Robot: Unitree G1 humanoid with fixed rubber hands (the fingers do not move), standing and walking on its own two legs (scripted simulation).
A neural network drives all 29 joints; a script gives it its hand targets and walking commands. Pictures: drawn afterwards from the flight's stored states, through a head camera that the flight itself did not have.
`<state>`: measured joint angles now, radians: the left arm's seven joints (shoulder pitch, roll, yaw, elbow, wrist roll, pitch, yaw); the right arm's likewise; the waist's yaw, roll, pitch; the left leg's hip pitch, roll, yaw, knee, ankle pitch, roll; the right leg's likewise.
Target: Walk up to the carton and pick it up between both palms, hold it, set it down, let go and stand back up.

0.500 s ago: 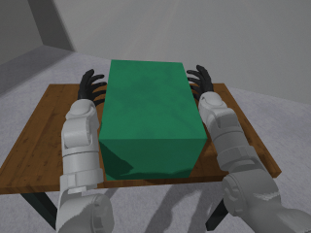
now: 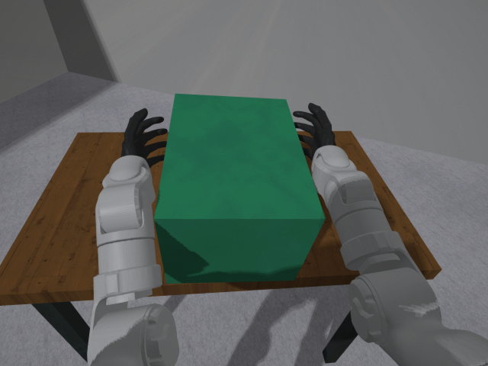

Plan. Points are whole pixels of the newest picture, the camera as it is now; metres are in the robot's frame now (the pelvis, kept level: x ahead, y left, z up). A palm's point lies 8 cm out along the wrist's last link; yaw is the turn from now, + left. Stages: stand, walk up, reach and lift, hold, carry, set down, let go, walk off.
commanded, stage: hold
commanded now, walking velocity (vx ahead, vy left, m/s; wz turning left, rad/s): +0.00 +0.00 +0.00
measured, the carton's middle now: (232, 182) +0.37 +0.00 +0.14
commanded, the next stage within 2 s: none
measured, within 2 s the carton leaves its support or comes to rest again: neither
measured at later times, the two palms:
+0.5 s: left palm (137, 160) +0.36 +0.15 +0.19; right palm (322, 150) +0.38 -0.15 +0.19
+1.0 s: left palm (136, 160) +0.36 +0.15 +0.19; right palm (322, 150) +0.38 -0.15 +0.19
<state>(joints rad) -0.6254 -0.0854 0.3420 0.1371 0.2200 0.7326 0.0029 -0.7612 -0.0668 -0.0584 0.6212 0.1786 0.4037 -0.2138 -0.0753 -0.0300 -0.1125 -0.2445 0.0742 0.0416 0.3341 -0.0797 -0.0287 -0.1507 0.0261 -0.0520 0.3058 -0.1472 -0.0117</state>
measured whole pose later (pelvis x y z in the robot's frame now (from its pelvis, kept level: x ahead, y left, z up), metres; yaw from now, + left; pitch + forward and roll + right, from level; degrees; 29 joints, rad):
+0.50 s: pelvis +0.00 +0.00 +0.00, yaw +0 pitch -1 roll -1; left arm -0.63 -0.09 0.34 0.14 0.22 0.73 0.00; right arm -0.76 -0.07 -0.06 0.62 0.18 0.41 -0.21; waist -0.08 -0.03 -0.11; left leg -0.24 0.07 0.04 0.33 -0.08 -0.03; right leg -0.15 0.03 -0.05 0.31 -0.15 -0.01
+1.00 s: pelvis +0.00 +0.00 +0.00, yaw +0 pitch -1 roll -1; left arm -0.63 -0.08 0.34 0.14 0.22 0.73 0.00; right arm -0.76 -0.07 -0.05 0.61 0.18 0.41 -0.22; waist -0.08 -0.03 -0.11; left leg -0.24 0.07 0.04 0.33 -0.08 -0.03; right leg -0.15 0.03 -0.05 0.31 -0.15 -0.01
